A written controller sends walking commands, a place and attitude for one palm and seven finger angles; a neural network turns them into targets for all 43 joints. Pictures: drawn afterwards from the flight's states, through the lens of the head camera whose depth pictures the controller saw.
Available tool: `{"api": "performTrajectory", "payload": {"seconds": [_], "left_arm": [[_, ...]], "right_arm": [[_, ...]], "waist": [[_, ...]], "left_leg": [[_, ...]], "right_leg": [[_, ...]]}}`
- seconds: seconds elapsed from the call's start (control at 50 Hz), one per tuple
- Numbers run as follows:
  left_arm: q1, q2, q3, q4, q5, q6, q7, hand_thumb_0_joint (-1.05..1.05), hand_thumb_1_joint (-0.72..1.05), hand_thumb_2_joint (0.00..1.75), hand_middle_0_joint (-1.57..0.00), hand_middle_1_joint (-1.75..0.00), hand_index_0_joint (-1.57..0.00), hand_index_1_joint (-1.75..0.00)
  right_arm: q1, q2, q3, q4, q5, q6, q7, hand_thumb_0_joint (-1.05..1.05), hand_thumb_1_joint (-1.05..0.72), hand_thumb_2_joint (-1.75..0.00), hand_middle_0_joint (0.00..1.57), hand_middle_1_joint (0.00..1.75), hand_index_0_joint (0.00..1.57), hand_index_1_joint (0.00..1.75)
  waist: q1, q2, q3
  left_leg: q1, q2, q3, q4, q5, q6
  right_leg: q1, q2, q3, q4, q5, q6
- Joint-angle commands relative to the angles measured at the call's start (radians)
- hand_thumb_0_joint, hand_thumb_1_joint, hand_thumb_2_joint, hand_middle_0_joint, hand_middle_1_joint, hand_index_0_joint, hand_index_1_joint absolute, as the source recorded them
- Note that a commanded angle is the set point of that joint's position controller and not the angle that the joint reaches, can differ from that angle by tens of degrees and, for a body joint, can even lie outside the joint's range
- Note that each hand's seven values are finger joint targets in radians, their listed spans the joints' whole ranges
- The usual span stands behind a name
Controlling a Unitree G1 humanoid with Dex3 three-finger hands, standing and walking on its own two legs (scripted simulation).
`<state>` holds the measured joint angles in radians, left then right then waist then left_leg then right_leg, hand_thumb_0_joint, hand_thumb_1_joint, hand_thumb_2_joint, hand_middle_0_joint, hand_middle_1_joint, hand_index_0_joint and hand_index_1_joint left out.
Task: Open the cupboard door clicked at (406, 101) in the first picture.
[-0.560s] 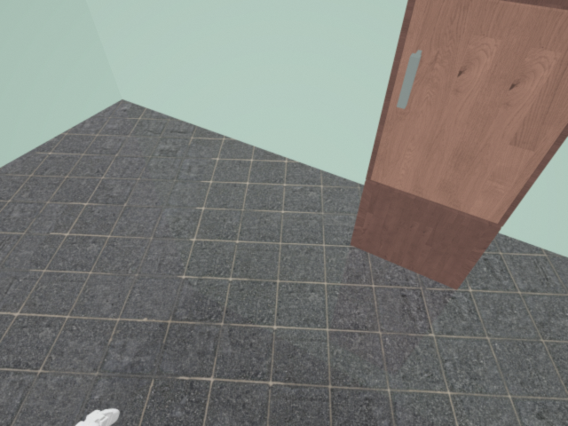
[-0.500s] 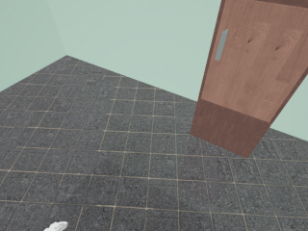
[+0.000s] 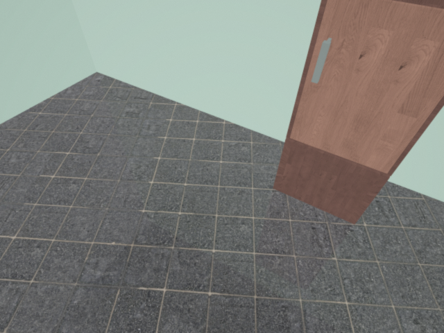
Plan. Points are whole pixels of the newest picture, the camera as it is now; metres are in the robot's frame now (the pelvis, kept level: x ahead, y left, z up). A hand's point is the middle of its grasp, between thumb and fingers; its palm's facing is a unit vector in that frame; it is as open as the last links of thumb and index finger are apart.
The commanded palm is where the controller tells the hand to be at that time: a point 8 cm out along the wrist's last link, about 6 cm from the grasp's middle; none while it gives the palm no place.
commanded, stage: stand and wait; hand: left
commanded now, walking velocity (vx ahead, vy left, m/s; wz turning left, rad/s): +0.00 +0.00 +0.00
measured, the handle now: (322, 60) +0.96 -0.29 +0.05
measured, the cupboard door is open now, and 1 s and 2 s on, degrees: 0 0 0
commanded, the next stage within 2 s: look at it before walking up in 0.26 s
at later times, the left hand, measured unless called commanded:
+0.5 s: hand out of the picture +0.08 +0.25 -0.15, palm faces -0.02 -0.94 -0.34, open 7.4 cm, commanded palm none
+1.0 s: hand out of the picture +0.09 +0.24 -0.15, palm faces -0.03 -0.94 -0.34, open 7.4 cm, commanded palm none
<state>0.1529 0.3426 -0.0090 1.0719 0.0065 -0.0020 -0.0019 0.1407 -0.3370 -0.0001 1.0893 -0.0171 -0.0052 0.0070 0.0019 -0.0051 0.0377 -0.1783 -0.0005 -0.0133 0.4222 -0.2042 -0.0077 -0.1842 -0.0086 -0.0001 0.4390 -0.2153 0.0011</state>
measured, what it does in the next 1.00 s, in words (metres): stands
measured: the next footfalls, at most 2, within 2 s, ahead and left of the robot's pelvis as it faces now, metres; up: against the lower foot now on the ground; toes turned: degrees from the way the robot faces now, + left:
left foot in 2.00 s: +0.04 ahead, +0.11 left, +0.00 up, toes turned -23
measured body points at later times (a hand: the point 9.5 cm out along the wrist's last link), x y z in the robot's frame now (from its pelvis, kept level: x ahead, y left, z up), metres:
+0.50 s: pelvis +0.00 +0.00 +0.00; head +0.01 +0.00 +0.45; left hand +0.08 +0.30 -0.13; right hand +0.08 -0.29 -0.13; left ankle +0.02 +0.13 -0.74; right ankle +0.02 -0.12 -0.74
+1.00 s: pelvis +0.01 -0.01 +0.00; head +0.02 -0.01 +0.45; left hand +0.09 +0.29 -0.13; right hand +0.09 -0.30 -0.13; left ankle +0.02 +0.13 -0.74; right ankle +0.02 -0.12 -0.74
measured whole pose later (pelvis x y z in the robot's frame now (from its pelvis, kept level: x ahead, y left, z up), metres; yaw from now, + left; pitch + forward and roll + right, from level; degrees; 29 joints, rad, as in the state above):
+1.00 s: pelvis +0.01 -0.01 +0.00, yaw +0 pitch -2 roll +0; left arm 0.13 0.34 -0.01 1.09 0.01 -0.01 0.00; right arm 0.11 -0.34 0.01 1.11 -0.01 -0.01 0.01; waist 0.00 0.00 0.04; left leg -0.14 0.01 -0.01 0.36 -0.19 -0.02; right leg -0.15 0.00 0.00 0.38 -0.20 -0.01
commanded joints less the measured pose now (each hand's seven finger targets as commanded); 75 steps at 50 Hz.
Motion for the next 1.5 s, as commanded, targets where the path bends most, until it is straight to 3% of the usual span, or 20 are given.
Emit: {"api": "performTrajectory", "payload": {"seconds": [0.0,0.72,1.0,1.02,1.06,1.08,1.14,1.22,1.24,1.26,1.28,1.3,1.32,1.36,1.38,1.4,1.42,1.44,1.46,1.48], "left_arm": [[-0.059,0.203,0.045,-0.061,0.004,-0.022,0.011,0.00,0.90,0.90,-0.20,-0.30,-0.20,-0.30],[-0.065,0.206,0.045,-0.044,0.006,-0.028,0.013,0.00,0.90,0.90,-0.20,-0.30,-0.20,-0.30],[-0.069,0.211,0.047,-0.046,0.005,-0.025,0.012,0.00,0.90,0.90,-0.20,-0.30,-0.20,-0.30],[-0.067,0.200,0.049,-0.052,0.006,-0.019,0.012,0.00,0.90,0.90,-0.20,-0.30,-0.20,-0.30],[-0.022,0.113,0.037,-0.049,0.005,0.005,0.016,0.00,0.90,0.90,-0.20,-0.30,-0.20,-0.30],[-0.010,0.104,0.037,-0.058,0.006,0.015,0.016,0.00,0.90,0.90,-0.20,-0.30,-0.20,-0.30],[0.005,0.110,0.052,-0.095,0.010,0.030,0.013,0.00,0.90,0.90,-0.20,-0.30,-0.20,-0.30],[0.012,0.082,0.063,-0.145,0.011,0.041,0.003,0.00,0.90,0.90,-0.20,-0.30,-0.20,-0.30],[0.022,0.065,0.065,-0.154,0.010,0.045,0.000,0.00,0.90,0.90,-0.20,-0.30,-0.20,-0.30],[0.021,0.050,0.068,-0.165,0.011,0.049,-0.003,0.00,0.90,0.90,-0.20,-0.30,-0.20,-0.30],[0.026,0.037,0.073,-0.176,0.011,0.054,-0.004,0.00,0.90,0.90,-0.20,-0.30,-0.20,-0.30],[0.043,0.031,0.078,-0.182,0.011,0.055,-0.005,0.00,0.90,0.90,-0.20,-0.30,-0.20,-0.30],[0.061,0.028,0.081,-0.185,0.011,0.054,-0.008,0.00,0.90,0.90,-0.20,-0.30,-0.20,-0.30],[0.158,0.007,0.088,-0.163,0.014,0.045,-0.013,0.00,0.90,0.90,-0.20,-0.30,-0.20,-0.30],[0.216,0.037,0.097,-0.150,0.019,0.034,-0.011,0.00,0.90,0.90,-0.20,-0.30,-0.20,-0.30],[0.219,0.147,0.115,-0.155,0.033,0.015,0.005,0.00,0.90,0.90,-0.20,-0.30,-0.20,-0.30],[0.231,0.169,0.111,-0.163,0.016,0.017,0.016,0.00,0.90,0.90,-0.20,-0.30,-0.20,-0.30],[0.197,0.151,0.112,-0.175,0.015,0.024,0.021,0.00,0.90,0.90,-0.20,-0.30,-0.20,-0.30],[0.148,0.120,0.116,-0.193,0.017,0.021,0.023,0.00,0.90,0.90,-0.20,-0.30,-0.20,-0.30],[0.103,0.097,0.108,-0.205,0.014,0.021,0.021,0.00,0.90,0.90,-0.20,-0.30,-0.20,-0.30]], "right_arm": [[-0.067,-0.201,-0.045,-0.067,0.005,-0.027,-0.016,0.00,-0.90,-0.90,0.20,0.30,0.20,0.30],[-0.076,-0.206,-0.040,-0.045,0.008,-0.028,-0.017,0.00,-0.90,-0.90,0.20,0.30,0.20,0.30],[-0.079,-0.209,-0.039,-0.042,0.007,-0.026,-0.020,0.00,-0.90,-0.90,0.20,0.30,0.20,0.30],[-0.067,-0.197,-0.040,-0.044,0.007,-0.023,-0.022,0.00,-0.90,-0.90,0.20,0.30,0.20,0.30],[-0.018,-0.097,-0.026,-0.041,0.004,-0.009,-0.026,0.00,-0.90,-0.90,0.20,0.30,0.20,0.30],[0.000,-0.084,-0.027,-0.047,0.005,-0.001,-0.029,0.00,-0.90,-0.90,0.20,0.30,0.20,0.30],[0.021,-0.099,-0.047,-0.084,0.005,0.010,-0.036,0.00,-0.90,-0.90,0.20,0.30,0.20,0.30],[0.021,-0.124,-0.070,-0.132,0.003,0.015,-0.041,0.00,-0.90,-0.90,0.20,0.30,0.20,0.30],[0.010,-0.131,-0.077,-0.145,0.002,0.014,-0.042,0.00,-0.90,-0.90,0.20,0.30,0.20,0.30],[0.008,-0.131,-0.082,-0.152,0.002,0.010,-0.041,0.00,-0.90,-0.90,0.20,0.30,0.20,0.30],[0.001,-0.126,-0.083,-0.162,0.000,0.007,-0.040,0.00,-0.90,-0.90,0.20,0.30,0.20,0.30],[-0.019,-0.118,-0.086,-0.174,-0.001,0.006,-0.041,0.00,-0.90,-0.90,0.20,0.30,0.20,0.30],[-0.034,-0.113,-0.087,-0.187,-0.003,0.004,-0.041,0.00,-0.90,-0.90,0.20,0.30,0.20,0.30],[-0.073,-0.110,-0.096,-0.197,-0.006,0.012,-0.040,0.00,-0.90,-0.90,0.20,0.30,0.20,0.30],[-0.070,-0.088,-0.094,-0.203,-0.001,0.021,-0.035,0.00,-0.90,-0.90,0.20,0.30,0.20,0.30],[-0.017,0.006,-0.079,-0.222,0.005,0.029,-0.030,0.00,-0.90,-0.90,0.20,0.30,0.20,0.30],[-0.048,0.005,-0.074,-0.247,0.006,0.035,-0.032,0.00,-0.90,-0.90,0.20,0.30,0.20,0.30],[-0.025,-0.005,-0.082,-0.236,0.009,0.039,-0.032,0.00,-0.90,-0.90,0.20,0.30,0.20,0.30],[-0.039,-0.006,-0.083,-0.222,0.006,0.037,-0.029,0.00,-0.90,-0.90,0.20,0.30,0.20,0.30],[-0.033,-0.013,-0.086,-0.207,0.005,0.035,-0.026,0.00,-0.90,-0.90,0.20,0.30,0.20,0.30]], "waist": [[0.000,0.007,-0.049],[-0.002,-0.006,-0.081],[-0.001,0.001,-0.059],[-0.004,-0.001,-0.055],[-0.007,-0.008,-0.061],[-0.008,-0.017,-0.051],[-0.013,-0.013,-0.070],[-0.011,0.078,-0.063],[-0.007,0.139,-0.053],[-0.007,0.201,-0.041],[-0.002,0.214,-0.038],[0.010,0.210,-0.040],[0.023,0.188,-0.048],[0.072,0.145,-0.070],[0.094,0.030,-0.071],[0.076,-0.342,-0.039],[0.083,-0.347,-0.032],[0.053,-0.236,-0.037],[0.046,-0.230,-0.018],[0.026,-0.164,0.005]], "left_leg": [[-0.005,0.107,-0.099,-0.092,0.030,0.040],[0.057,0.115,-0.089,-0.099,0.134,0.032],[0.066,0.119,-0.073,-0.106,0.123,0.027],[0.069,0.123,-0.062,-0.087,0.126,0.025],[0.066,0.124,-0.023,-0.044,0.128,0.009],[0.056,0.126,-0.007,-0.028,0.116,0.004],[0.062,0.145,0.009,0.014,0.115,0.011],[0.051,0.230,-0.039,-0.019,0.093,0.056],[0.042,0.283,-0.072,-0.054,0.109,0.090],[0.023,0.347,-0.101,-0.090,0.179,0.138],[0.015,0.381,-0.108,-0.098,0.246,0.177],[-0.002,0.390,-0.081,-0.079,0.279,0.185],[-0.024,0.388,-0.056,-0.043,0.300,0.175],[-0.070,0.327,0.050,0.105,0.224,0.099],[-0.144,0.242,0.126,0.282,0.075,0.031],[-0.375,0.078,0.176,0.551,-0.324,-0.046],[-0.390,0.039,0.047,0.675,-0.401,-0.046],[-0.373,0.068,-0.010,0.719,-0.342,-0.032],[-0.393,0.072,-0.021,0.744,-0.286,-0.029],[-0.392,0.078,-0.029,0.762,-0.213,-0.033]], "right_leg": [[-0.005,-0.108,0.115,-0.112,-0.021,-0.036],[0.035,-0.115,0.112,-0.122,0.125,-0.034],[0.027,-0.110,0.122,-0.132,0.133,-0.036],[0.012,-0.106,0.130,-0.119,0.155,-0.037],[-0.012,-0.106,0.144,-0.080,0.208,-0.028],[-0.027,-0.104,0.151,-0.063,0.220,-0.026],[-0.073,-0.086,0.167,0.004,0.259,-0.032],[-0.165,-0.014,0.115,0.169,0.178,-0.014],[-0.197,0.011,0.080,0.267,0.067,-0.005],[-0.221,0.024,0.031,0.394,-0.169,0.010],[-0.235,0.012,0.021,0.480,-0.289,0.017],[-0.224,-0.014,0.036,0.496,-0.309,0.015],[-0.186,-0.034,0.037,0.457,-0.304,0.008],[-0.052,-0.033,-0.009,0.255,-0.141,0.009],[0.030,-0.046,0.018,0.080,0.036,0.006],[0.077,-0.273,0.412,-0.117,0.225,-0.052],[-0.018,-0.367,0.566,-0.175,0.364,-0.137],[-0.027,-0.349,0.472,-0.177,0.178,-0.187],[-0.065,-0.293,0.494,-0.197,0.053,-0.165],[-0.075,-0.252,0.447,-0.186,0.020,-0.145]]}}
